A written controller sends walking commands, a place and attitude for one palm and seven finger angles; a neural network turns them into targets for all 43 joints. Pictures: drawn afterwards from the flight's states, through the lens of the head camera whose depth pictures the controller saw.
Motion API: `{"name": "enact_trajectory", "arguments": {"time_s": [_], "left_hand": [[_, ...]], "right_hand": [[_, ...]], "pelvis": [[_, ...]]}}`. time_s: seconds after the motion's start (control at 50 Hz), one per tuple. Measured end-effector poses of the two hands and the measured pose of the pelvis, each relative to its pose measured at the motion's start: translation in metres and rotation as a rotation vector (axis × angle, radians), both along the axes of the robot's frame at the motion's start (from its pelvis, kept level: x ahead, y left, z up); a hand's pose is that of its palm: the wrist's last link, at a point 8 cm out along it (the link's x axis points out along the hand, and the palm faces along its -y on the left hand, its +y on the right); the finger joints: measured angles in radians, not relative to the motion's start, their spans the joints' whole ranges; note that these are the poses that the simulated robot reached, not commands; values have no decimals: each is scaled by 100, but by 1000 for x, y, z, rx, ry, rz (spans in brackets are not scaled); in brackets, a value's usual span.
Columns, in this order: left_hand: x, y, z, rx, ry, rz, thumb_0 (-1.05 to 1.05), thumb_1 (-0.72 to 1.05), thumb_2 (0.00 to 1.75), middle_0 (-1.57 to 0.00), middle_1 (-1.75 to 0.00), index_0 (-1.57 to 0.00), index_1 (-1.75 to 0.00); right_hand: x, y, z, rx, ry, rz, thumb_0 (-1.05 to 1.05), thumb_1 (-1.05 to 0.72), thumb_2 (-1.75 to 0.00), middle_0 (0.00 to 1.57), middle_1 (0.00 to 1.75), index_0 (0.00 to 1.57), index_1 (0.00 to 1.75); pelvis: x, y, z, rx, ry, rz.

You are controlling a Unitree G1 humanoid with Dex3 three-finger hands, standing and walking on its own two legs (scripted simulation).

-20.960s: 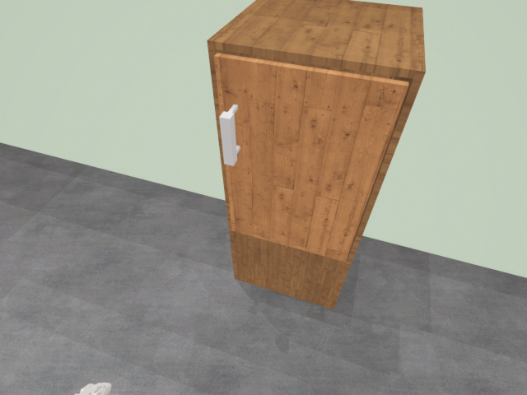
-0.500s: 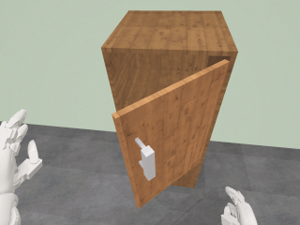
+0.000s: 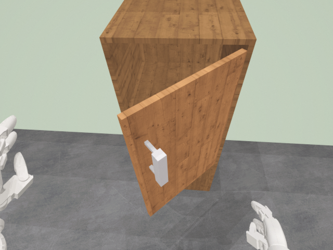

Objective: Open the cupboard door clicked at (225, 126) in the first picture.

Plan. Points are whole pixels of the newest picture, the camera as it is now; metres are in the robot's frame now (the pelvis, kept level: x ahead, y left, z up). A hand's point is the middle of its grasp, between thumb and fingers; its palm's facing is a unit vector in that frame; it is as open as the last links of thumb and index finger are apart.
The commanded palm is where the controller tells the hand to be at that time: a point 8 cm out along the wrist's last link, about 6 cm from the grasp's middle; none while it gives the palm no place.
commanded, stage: step back with the hand held close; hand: left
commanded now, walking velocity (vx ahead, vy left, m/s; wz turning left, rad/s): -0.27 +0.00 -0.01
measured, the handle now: (155, 163) +0.32 +0.06 +0.02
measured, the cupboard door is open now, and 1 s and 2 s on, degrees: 44 44 44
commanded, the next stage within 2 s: stop stepping back and stand still in 0.94 s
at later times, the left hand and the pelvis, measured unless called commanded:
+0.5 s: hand out of the picture +0.12 +0.28 +0.15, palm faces +0.45 -0.76 -0.48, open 7.4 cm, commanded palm +0.06 +0.32 +0.17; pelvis -0.08 +0.02 -0.02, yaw +1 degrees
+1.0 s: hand out of the picture +0.03 +0.25 +0.15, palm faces +0.35 -0.81 -0.47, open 7.4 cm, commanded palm -0.03 +0.30 +0.17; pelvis -0.18 +0.00 -0.02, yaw -2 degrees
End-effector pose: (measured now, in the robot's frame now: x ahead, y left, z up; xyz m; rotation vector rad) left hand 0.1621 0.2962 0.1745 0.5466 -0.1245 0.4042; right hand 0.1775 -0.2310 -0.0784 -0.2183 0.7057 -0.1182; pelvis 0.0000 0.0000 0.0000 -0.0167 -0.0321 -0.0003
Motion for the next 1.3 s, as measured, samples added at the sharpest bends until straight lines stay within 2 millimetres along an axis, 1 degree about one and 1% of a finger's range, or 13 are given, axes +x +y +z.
{"name": "enact_trajectory", "arguments": {"time_s": [0.14, 0.28, 0.4, 0.56, 0.64, 0.78, 0.84, 0.9, 0.96, 1.02, 1.1, 1.18, 1.3], "left_hand": [[-17, 3, -7, 24, 61, -61, 2, 89, 90, -21, -30, -21, -31], [-43, 19, 1, 65, -28, -42, 2, 89, 90, -21, -30, -21, -31], [-69, 20, -2, 72, -77, -20, 1, 89, 90, -21, -30, -21, -31], [-96, 15, -4, 49, -155, -36, 1, 89, 90, -21, -30, -21, -31], [-104, 21, -6, 39, -184, -63, 1, 89, 90, -21, -30, -21, -31], [-127, 36, 14, 110, -203, -34, 2, 89, 90, -21, -30, -21, -31], [-142, 31, 15, 90, -184, -25, 1, 89, 90, -21, -30, -21, -31], [-154, 16, 7, 54, -150, -41, 1, 89, 90, -21, -30, -20, -30], [-163, -3, -2, 47, -119, -96, 1, 89, 90, -21, -30, -20, -30], [-168, -14, 2, 53, -105, -152, 2, 89, 90, -21, -30, -21, -31], [-173, -9, 14, 92, -130, -177, 1, 88, 90, -21, -30, -21, -31], [-180, -3, 12, 76, -121, -159, 1, 89, 90, -21, -30, -21, -31], [-223, -13, -1, 65, -25, -114, 1, 89, 90, -21, -30, -21, -31]], "right_hand": [[-24, -1, -1, -28, 32, -62, 1, -90, -89, 20, 30, 20, 30], [-47, 11, 1, -36, 16, -49, 1, -90, -89, 20, 30, 20, 30], [-66, 20, -1, -24, -17, -16, 1, -90, -89, 20, 30, 20, 30], [-99, 17, -10, -54, 8, 1, 1, -90, -89, 20, 30, 21, 30], [-121, 15, -12, -86, 33, -29, 1, -90, -89, 20, 30, 21, 30], [-154, 28, -8, -46, 54, -36, 1, -90, -89, 20, 30, 20, 30], [-162, 32, -5, -18, 48, -14, 1, -90, -89, 20, 30, 20, 30], [-165, 31, -7, 0, 27, 20, 1, -90, -89, 20, 30, 20, 30], [-171, 23, -18, 12, 17, 35, 1, -90, -89, 20, 30, 21, 30], [-185, 15, -17, 1, 49, 7, 1, -90, -89, 20, 30, 21, 30], [-199, 5, -4, -42, 33, -33, 1, -90, -89, 20, 30, 21, 30], [-215, -3, 10, -44, -32, -51, 1, -90, -89, 20, 30, 20, 30], [-254, -15, 15, -31, -79, -67, 1, -90, -89, 20, 30, 20, 30]], "pelvis": [[-17, 12, -3, 7, 18, -9], [-42, 18, -8, 10, 10, -7], [-63, 19, -15, 9, -3, 3], [-89, 19, -23, -5, -5, 11], [-103, 26, -27, -16, -14, 8], [-125, 23, -16, -60, 18, 36], [-134, 17, -12, -52, 56, 17], [-149, 10, -13, -35, 89, 2], [-170, 4, -21, -14, 94, -33], [-178, 2, -15, -7, 75, -34], [-184, 3, -12, -3, 68, -41], [-206, 2, -8, 8, 35, -40], [-231, -9, -8, 22, 6, -28]]}}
